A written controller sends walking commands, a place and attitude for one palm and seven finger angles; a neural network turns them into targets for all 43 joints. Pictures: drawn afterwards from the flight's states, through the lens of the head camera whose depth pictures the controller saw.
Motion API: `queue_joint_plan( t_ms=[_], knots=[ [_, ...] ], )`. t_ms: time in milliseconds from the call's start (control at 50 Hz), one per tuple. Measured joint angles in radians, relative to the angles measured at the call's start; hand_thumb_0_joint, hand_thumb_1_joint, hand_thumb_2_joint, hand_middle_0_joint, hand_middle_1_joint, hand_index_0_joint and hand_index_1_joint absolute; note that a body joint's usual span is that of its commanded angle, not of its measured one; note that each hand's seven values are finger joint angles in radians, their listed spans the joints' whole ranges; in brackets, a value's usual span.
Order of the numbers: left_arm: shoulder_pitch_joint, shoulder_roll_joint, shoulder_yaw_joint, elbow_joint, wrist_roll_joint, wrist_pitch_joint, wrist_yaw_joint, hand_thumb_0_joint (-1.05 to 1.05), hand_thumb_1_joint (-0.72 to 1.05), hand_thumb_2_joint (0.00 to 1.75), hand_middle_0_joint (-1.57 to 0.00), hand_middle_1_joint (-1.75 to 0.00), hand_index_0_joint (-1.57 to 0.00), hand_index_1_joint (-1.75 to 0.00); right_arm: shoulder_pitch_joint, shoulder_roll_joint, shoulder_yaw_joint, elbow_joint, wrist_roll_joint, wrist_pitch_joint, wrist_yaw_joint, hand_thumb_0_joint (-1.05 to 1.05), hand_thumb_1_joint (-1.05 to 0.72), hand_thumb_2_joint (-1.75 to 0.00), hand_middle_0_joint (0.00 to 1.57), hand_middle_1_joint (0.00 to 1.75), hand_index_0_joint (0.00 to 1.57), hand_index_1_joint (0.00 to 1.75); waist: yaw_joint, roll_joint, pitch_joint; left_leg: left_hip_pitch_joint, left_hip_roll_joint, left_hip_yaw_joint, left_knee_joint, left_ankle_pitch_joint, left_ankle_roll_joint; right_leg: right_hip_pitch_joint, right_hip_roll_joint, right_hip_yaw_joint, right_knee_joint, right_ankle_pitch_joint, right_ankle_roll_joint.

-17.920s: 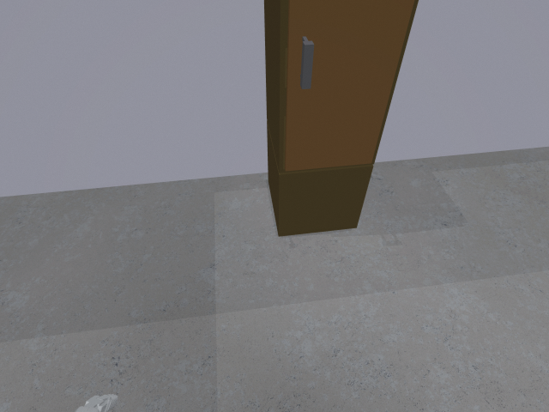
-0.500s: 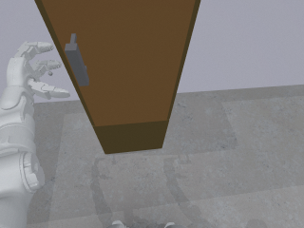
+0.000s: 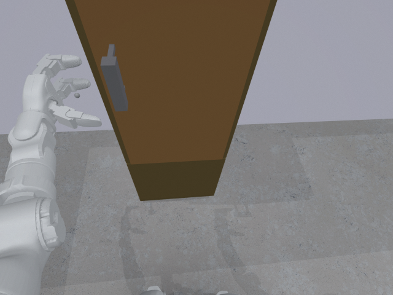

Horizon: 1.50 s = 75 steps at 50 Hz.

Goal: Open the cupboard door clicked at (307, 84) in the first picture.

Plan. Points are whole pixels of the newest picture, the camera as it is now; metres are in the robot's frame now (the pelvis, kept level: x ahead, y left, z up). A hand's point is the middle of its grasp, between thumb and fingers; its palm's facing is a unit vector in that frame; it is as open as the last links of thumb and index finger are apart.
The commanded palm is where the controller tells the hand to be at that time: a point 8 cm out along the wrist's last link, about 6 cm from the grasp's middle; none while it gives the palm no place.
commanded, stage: move the hooked fingers beside the handle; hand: left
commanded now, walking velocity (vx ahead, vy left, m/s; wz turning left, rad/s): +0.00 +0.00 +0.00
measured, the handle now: (116, 78) +0.54 +0.15 +0.11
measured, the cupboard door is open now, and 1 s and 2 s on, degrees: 0 0 0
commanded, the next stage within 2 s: slide the fingers in behind the handle in 0.02 s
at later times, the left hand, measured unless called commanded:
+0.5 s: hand (101, 93) +0.49 +0.18 +0.12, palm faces +0.04 -1.00 +0.01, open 14.0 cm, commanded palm +0.46 +0.23 +0.11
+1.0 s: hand (110, 93) +0.48 +0.16 +0.12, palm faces +0.04 -1.00 +0.01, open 14.0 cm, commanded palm +0.46 +0.21 +0.11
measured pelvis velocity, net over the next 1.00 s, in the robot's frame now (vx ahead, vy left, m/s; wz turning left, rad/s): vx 0.00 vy -0.01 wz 0.00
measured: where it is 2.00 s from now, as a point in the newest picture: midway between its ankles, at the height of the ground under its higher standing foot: outside the picture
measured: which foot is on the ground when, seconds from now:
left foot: down 0.00-1.00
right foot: down 0.00-1.00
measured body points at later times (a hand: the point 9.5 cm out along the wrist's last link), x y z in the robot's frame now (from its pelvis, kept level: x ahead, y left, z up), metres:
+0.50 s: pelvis -0.01 +0.00 +0.00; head +0.07 +0.01 +0.44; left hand +0.48 +0.23 +0.12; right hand +0.00 -0.27 -0.12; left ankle +0.01 +0.09 -0.70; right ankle -0.02 -0.10 -0.70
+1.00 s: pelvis +0.00 -0.01 +0.00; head +0.08 -0.01 +0.44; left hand +0.48 +0.21 +0.12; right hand +0.03 -0.28 -0.12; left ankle +0.01 +0.09 -0.70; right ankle -0.02 -0.10 -0.70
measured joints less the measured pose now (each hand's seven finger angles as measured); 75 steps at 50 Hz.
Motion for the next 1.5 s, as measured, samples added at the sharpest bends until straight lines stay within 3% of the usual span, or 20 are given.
queue_joint_plan(
  t_ms=[160, 460, 600, 720, 880, 1200, 1320, 1500],
  knots=[
    [0.008, -0.017, -0.031, -0.014, -0.018, -0.001, 0.004, -0.01, -0.5, 0.3, -0.3, -1.2, -0.3, -1.2, 0.025, 0.0, -0.002, 0.019, 0.002, 0.007, 0.0, 0.0, -0.9, -0.9, 0.2, 0.3, 0.2, 0.3, 0.007, 0.007, 0.005, 0.005, -0.004, -0.004, 0.001, 0.002, 0.003, 0.009, -0.003, -0.004, -0.002, 0.002, 0.003],
    [-0.055, -0.065, -0.042, 0.025, 0.021, -0.016, 0.087, -0.01, -0.5, 0.3, -0.3, -1.2, -0.3, -1.2, 0.033, 0.001, -0.006, 0.032, -0.012, -0.015, 0.013, 0.0, -0.9, -0.9, 0.2, 0.3, 0.2, 0.3, -0.019, 0.01, 0.007, -0.025, -0.003, 0.0, 0.011, 0.009, 0.0, -0.029, -0.003, 0.0, 0.022, 0.003, -0.001],
    [-0.053, -0.053, -0.017, 0.041, 0.036, -0.008, 0.11, -0.01, -0.5, 0.3, -0.3, -1.2, -0.3, -1.2, 0.04, 0.005, -0.001, 0.02, -0.012, -0.012, 0.013, 0.0, -0.9, -0.9, 0.2, 0.3, 0.2, 0.3, -0.027, 0.01, 0.01, -0.021, 0.005, 0.006, 0.007, 0.008, -0.005, -0.031, 0.004, 0.006, 0.023, 0.002, -0.007],
    [-0.04, -0.056, -0.029, 0.017, 0.024, -0.024, 0.106, -0.01, -0.5, 0.3, -0.3, -1.2, -0.31, -1.21, 0.046, 0.006, -0.007, 0.027, -0.01, -0.013, 0.014, 0.0, -0.9, -0.9, 0.2, 0.3, 0.2, 0.3, -0.019, 0.011, 0.011, -0.017, 0.008, -0.001, 0.005, 0.006, -0.012, -0.025, 0.007, 0.0, 0.018, 0.0, -0.013],
    [-0.022, -0.082, -0.045, -0.005, 0.007, -0.002, 0.096, -0.01, -0.5, 0.3, -0.3, -1.2, -0.3, -1.2, 0.035, 0.002, -0.014, 0.026, -0.007, -0.01, 0.016, 0.0, -0.9, -0.9, 0.2, 0.3, 0.2, 0.3, -0.01, 0.009, 0.0, -0.002, 0.008, -0.004, -0.007, 0.005, -0.016, -0.009, 0.009, -0.002, 0.007, -0.002, -0.017],
    [0.01, -0.167, -0.101, -0.061, 0.006, -0.016, 0.161, -0.01, -0.5, 0.3, -0.3, -1.2, -0.3, -1.2, -0.004, 0.013, -0.02, 0.019, -0.007, -0.016, 0.027, 0.0, -0.9, -0.9, 0.2, 0.3, 0.2, 0.3, 0.009, 0.014, 0.001, 0.023, 0.001, -0.009, -0.013, 0.006, -0.019, 0.014, 0.003, -0.006, 0.009, -0.008, -0.019],
    [-0.021, -0.193, -0.119, -0.032, 0.015, -0.023, 0.195, -0.01, -0.5, 0.3, -0.3, -1.2, -0.3, -1.2, -0.005, 0.018, -0.017, 0.031, -0.01, -0.019, 0.032, 0.0, -0.9, -0.9, 0.2, 0.3, 0.2, 0.3, 0.007, 0.016, 0.0, 0.019, -0.003, -0.009, -0.01, 0.009, -0.018, 0.008, -0.001, -0.007, 0.018, -0.01, -0.019],
    [-0.035, -0.174, -0.116, -0.007, 0.031, -0.035, 0.213, -0.01, -0.5, 0.3, -0.3, -1.2, -0.3, -1.2, 0.019, 0.016, -0.017, 0.033, -0.014, -0.023, 0.032, 0.0, -0.9, -0.9, 0.2, 0.3, 0.2, 0.3, -0.001, 0.018, 0.007, 0.012, -0.001, -0.005, -0.013, 0.017, -0.02, -0.003, 0.001, -0.003, 0.021, -0.003, -0.021]
  ],
)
